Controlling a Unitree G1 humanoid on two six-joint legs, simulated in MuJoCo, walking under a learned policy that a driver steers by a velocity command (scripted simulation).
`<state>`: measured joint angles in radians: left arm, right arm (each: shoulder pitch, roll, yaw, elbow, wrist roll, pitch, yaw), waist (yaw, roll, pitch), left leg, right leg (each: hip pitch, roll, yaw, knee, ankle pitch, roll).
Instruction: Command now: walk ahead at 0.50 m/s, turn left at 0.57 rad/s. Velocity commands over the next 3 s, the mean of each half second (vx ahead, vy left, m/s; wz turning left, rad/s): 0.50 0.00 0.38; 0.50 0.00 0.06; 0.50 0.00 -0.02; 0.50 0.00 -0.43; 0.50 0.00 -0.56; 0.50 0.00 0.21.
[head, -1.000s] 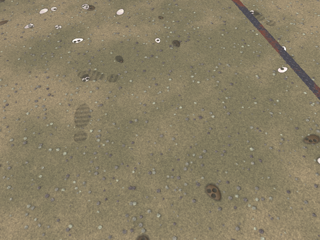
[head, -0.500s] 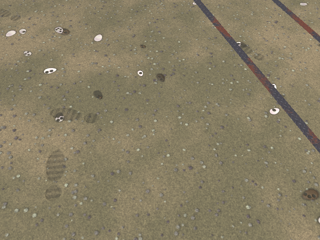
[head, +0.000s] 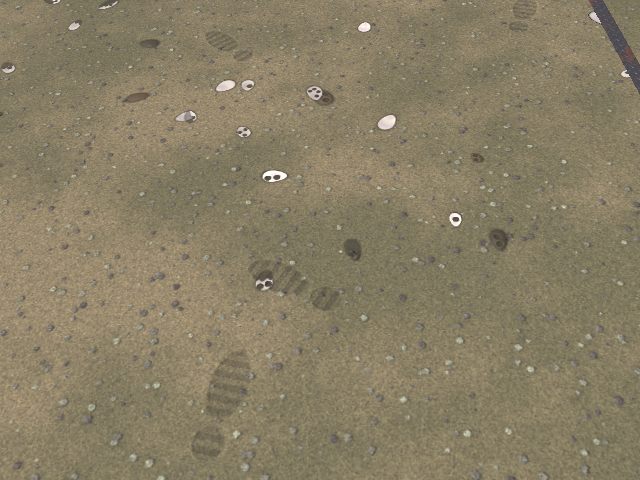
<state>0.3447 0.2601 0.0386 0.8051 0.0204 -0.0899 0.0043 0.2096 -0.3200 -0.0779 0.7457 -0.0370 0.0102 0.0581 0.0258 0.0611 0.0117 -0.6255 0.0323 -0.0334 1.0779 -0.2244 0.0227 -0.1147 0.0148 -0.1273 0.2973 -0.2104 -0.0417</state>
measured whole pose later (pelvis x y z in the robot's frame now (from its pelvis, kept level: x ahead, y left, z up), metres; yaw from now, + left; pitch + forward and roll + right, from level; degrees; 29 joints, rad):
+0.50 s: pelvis +0.25 +0.07 +0.00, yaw +12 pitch +0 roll +0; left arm 0.25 0.26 0.04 0.80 0.04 -0.02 -0.03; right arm 0.33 -0.25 -0.04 0.84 -0.01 -0.05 0.02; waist 0.00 -0.03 0.04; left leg -0.14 -0.10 0.04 0.31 -0.18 0.11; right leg -0.57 -0.12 -0.01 1.05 -0.25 0.00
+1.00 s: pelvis +0.54 +0.07 +0.00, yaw +12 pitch +0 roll +0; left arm 0.28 0.24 0.04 0.88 0.01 -0.07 -0.01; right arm 0.29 -0.27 -0.03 0.88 -0.03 -0.05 0.02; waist -0.01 0.04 0.04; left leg -0.45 0.04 -0.02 1.11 -0.29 0.07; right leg -0.21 0.06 -0.09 0.38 -0.17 -0.09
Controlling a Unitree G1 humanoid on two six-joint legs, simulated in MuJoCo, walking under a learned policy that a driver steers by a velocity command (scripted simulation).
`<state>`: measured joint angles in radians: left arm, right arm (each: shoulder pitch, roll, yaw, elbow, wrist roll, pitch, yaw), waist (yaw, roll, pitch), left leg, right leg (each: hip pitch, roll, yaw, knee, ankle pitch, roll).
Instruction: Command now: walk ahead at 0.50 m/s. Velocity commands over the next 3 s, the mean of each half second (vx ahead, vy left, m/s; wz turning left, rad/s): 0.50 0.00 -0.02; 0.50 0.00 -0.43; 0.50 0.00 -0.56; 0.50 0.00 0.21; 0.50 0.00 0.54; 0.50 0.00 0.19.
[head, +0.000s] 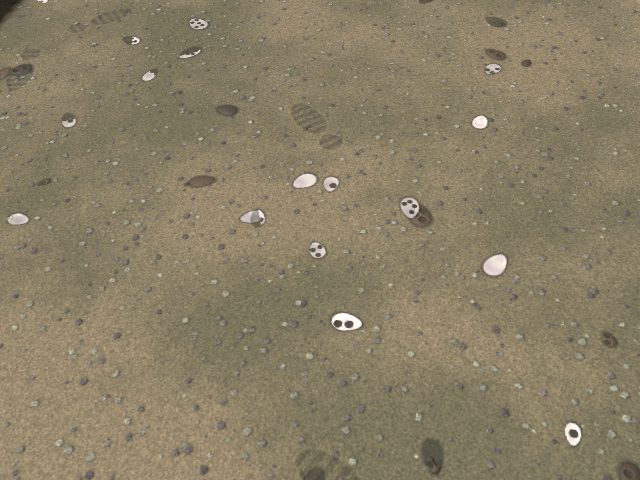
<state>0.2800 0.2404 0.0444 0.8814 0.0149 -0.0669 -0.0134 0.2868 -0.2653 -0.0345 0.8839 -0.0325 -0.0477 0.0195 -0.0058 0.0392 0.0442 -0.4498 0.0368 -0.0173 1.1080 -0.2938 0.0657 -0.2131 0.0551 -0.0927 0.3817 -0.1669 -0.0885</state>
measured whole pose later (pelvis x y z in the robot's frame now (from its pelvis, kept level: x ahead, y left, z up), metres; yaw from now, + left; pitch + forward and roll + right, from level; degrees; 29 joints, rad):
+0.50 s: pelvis +0.28 +0.05 +0.00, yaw -2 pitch +0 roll +0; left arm 0.33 0.24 0.05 0.97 0.02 -0.06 -0.01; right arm 0.20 -0.24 -0.04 0.90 -0.02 -0.07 0.00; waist 0.02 -0.03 0.05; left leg -0.26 -0.03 0.11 0.43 -0.17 0.08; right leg -0.37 -0.02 0.01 1.11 -0.33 -0.08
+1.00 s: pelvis +0.54 -0.01 -0.02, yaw -17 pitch +0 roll +0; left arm 0.14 0.25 0.07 0.87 0.02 -0.02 -0.02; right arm 0.31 -0.22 -0.04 0.94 -0.01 -0.07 -0.01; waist -0.01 0.01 0.07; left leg -0.27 0.04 0.08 1.23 -0.39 0.02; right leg -0.37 0.11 -0.10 0.57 -0.22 -0.15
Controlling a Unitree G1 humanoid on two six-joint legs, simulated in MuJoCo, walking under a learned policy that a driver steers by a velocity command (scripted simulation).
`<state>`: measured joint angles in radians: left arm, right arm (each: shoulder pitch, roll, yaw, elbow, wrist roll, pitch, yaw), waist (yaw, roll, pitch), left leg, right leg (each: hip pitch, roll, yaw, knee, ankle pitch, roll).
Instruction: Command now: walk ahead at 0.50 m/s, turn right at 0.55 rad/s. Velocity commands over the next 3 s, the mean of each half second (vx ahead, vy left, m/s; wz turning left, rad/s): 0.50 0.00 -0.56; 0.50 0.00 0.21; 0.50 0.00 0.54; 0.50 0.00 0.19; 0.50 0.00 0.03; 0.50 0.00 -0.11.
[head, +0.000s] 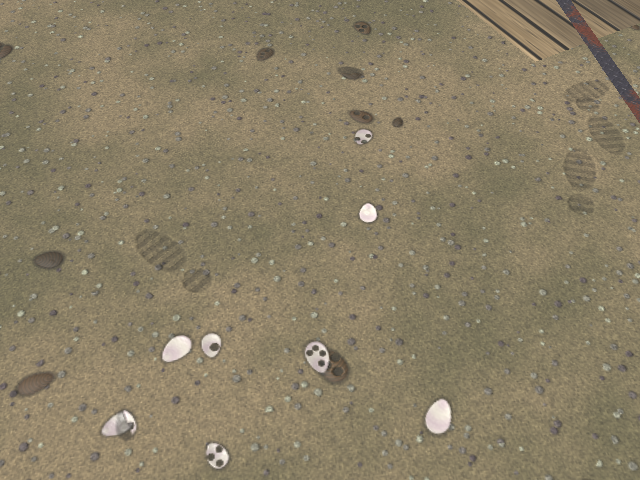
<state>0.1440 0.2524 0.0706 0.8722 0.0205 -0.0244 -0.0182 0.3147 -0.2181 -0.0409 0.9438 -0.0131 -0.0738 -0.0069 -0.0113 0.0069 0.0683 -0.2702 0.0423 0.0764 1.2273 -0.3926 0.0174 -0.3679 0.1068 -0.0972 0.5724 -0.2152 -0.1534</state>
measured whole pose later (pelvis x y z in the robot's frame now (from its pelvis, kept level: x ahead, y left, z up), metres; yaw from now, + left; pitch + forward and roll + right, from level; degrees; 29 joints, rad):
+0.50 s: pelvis +0.28 +0.03 +0.00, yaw -17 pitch +1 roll +0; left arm 0.40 0.30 0.08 0.89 0.01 -0.05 0.00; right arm 0.07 -0.26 -0.03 0.73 -0.04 -0.07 0.00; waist 0.07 -0.01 0.05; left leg -0.44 -0.01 0.02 0.57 -0.15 0.03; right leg -0.17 0.14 0.15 0.95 -0.47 -0.09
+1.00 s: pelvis +0.51 -0.06 +0.02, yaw -7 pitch +1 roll +1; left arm 0.16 0.23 0.02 0.75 0.04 -0.07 0.01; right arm 0.37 -0.28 -0.07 0.87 -0.01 -0.03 0.02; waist -0.04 0.03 0.01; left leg -0.36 -0.03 -0.04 0.99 -0.39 0.07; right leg -0.29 0.00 -0.06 0.47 -0.20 -0.04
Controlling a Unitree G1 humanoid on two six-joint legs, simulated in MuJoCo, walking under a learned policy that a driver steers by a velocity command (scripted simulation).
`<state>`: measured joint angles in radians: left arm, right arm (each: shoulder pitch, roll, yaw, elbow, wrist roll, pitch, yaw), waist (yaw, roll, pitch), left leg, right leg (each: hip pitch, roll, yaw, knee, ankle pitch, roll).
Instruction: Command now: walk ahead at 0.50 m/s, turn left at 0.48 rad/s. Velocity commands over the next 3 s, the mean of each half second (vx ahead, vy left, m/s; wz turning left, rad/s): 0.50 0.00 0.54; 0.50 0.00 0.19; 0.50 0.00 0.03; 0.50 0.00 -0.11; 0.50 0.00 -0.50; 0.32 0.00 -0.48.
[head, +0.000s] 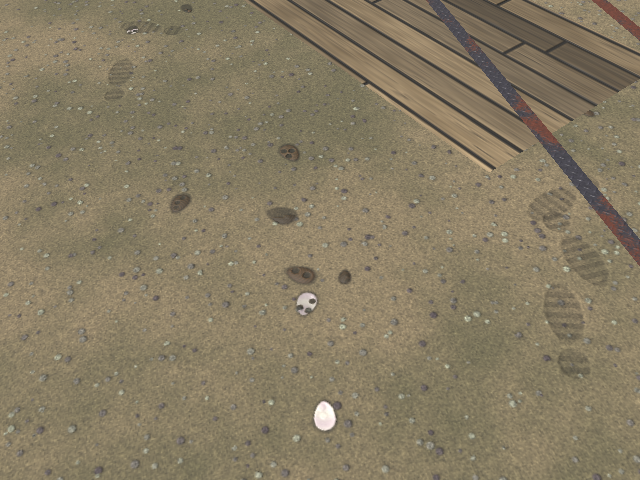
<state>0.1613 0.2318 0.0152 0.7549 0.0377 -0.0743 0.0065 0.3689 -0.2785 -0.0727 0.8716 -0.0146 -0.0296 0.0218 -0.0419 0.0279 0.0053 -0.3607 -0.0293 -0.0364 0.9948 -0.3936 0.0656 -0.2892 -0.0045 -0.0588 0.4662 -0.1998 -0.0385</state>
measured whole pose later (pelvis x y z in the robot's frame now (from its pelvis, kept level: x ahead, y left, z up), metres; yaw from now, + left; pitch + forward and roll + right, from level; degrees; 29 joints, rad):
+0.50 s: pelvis +0.24 +0.07 -0.02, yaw +18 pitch +1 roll +0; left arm 0.32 0.25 0.04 0.84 0.02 -0.06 0.00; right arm 0.14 -0.28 -0.06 0.76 -0.02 -0.01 0.02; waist 0.04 -0.01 0.07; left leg -0.39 -0.10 0.07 0.58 -0.21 0.12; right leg -0.32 -0.07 -0.05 1.22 -0.39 0.01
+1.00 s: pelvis +0.52 +0.13 -0.02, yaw +23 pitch +1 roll +0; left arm 0.08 0.24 0.03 0.75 0.04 -0.06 -0.01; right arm 0.44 -0.26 -0.04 0.95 -0.01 -0.06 -0.01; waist -0.05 0.01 0.05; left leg -0.05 -0.09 -0.05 0.77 -0.45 0.08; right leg -0.45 0.02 -0.08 0.57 -0.14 -0.09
